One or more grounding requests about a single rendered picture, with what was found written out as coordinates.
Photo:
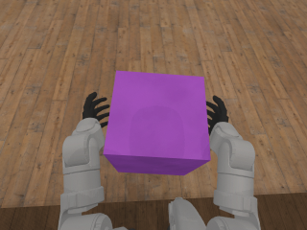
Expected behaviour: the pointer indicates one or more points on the robot left upper arm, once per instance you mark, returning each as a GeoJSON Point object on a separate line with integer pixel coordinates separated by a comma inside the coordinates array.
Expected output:
{"type": "Point", "coordinates": [98, 221]}

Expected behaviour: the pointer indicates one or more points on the robot right upper arm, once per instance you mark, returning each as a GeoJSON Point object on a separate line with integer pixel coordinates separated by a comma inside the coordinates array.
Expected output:
{"type": "Point", "coordinates": [224, 223]}

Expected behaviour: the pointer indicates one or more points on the robot right hand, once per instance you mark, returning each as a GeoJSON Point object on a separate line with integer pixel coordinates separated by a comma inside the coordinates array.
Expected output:
{"type": "Point", "coordinates": [220, 114]}

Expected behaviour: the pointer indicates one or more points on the carton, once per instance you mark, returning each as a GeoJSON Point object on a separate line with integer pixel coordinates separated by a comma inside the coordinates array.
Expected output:
{"type": "Point", "coordinates": [157, 124]}

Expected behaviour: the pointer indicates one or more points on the right robot forearm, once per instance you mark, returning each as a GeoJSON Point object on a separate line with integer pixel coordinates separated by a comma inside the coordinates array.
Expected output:
{"type": "Point", "coordinates": [235, 168]}

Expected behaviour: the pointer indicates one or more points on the robot left hand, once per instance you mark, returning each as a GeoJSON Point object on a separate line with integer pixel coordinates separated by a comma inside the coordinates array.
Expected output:
{"type": "Point", "coordinates": [89, 110]}

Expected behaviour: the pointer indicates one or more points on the robot right shin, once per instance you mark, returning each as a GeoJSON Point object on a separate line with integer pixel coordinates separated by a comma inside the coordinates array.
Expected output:
{"type": "Point", "coordinates": [173, 227]}

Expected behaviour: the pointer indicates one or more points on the left robot forearm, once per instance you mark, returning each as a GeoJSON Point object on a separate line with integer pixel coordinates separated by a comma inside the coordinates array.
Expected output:
{"type": "Point", "coordinates": [82, 188]}

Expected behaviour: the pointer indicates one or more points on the right robot thigh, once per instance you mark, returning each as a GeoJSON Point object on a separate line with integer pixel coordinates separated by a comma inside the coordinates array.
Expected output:
{"type": "Point", "coordinates": [184, 215]}

